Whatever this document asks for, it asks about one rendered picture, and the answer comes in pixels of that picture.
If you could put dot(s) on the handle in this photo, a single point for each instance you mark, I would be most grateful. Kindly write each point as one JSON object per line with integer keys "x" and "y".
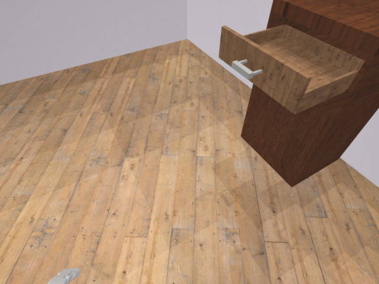
{"x": 243, "y": 70}

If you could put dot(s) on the cabinet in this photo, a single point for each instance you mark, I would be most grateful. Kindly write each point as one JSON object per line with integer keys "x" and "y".
{"x": 299, "y": 145}

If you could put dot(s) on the robot left hand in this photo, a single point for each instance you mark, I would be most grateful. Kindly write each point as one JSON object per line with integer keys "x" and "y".
{"x": 65, "y": 276}

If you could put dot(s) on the drawer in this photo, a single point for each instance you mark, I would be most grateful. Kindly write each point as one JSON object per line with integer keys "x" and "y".
{"x": 298, "y": 70}

